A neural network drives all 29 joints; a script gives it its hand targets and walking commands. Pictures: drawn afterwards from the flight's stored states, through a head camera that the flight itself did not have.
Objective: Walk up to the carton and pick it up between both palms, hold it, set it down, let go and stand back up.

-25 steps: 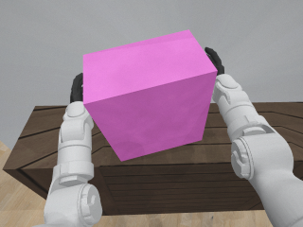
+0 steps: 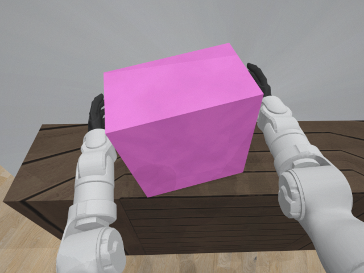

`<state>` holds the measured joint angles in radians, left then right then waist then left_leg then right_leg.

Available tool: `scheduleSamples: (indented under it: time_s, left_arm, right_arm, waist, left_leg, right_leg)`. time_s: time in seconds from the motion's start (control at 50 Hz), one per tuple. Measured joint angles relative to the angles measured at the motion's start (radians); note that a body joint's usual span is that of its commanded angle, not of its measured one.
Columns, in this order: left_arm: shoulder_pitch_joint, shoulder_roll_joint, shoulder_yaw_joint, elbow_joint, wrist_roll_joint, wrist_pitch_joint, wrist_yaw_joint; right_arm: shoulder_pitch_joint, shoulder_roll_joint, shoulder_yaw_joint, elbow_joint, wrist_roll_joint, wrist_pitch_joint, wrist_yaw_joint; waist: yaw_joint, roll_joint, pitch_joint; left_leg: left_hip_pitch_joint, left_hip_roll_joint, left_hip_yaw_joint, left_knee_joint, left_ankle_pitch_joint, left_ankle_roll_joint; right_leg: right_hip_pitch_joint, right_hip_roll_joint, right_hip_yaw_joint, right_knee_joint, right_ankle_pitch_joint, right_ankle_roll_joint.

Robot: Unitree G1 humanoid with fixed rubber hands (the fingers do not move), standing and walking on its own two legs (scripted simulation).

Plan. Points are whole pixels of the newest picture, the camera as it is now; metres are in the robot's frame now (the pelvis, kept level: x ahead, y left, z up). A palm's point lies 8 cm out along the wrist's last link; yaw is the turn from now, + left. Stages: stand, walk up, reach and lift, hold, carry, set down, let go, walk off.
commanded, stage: set down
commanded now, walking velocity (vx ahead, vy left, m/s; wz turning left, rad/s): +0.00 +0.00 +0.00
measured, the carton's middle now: (183, 129) +0.42 +0.00 +0.07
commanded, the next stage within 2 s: none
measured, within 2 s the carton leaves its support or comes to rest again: rests again in 1.56 s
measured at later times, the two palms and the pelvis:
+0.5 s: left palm (102, 130) +0.39 +0.18 +0.11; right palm (262, 101) +0.44 -0.18 +0.15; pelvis +0.00 +0.00 +0.00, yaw +0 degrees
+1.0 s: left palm (104, 130) +0.39 +0.17 +0.11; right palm (264, 104) +0.44 -0.19 +0.14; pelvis +0.00 +0.00 +0.00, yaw +0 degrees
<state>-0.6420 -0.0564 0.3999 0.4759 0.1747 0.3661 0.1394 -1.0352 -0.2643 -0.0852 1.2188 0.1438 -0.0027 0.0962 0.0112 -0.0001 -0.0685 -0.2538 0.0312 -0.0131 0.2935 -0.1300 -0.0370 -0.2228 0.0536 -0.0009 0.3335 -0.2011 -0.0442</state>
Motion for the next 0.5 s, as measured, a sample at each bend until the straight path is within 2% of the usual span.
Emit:
scheduleSamples:
  time_s: [0.5]
  left_arm:
    - [-0.006, -0.013, 0.0, 0.056, 0.002, -0.082, 0.005]
  right_arm:
    - [0.03, 0.003, -0.093, -0.008, -0.09, -0.02, 0.025]
  waist:
    - [0.006, 0.0, -0.011]
  left_leg:
    - [-0.007, 0.001, 0.002, -0.003, 0.002, 0.0]
  right_leg:
    - [-0.009, 0.0, 0.0, 0.0, 0.002, 0.0]
